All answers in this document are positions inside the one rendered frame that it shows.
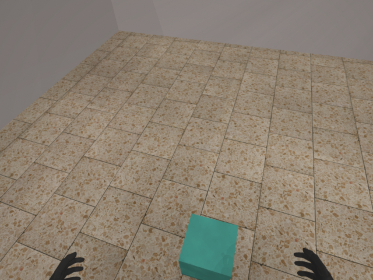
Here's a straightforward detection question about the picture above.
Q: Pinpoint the robot left hand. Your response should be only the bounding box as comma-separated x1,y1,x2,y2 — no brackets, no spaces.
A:
49,252,85,280

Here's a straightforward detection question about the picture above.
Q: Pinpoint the carton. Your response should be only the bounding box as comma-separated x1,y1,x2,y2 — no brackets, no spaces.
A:
178,214,238,280

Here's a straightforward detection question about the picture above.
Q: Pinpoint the robot right hand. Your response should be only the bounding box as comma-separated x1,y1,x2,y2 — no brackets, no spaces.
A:
294,248,333,280

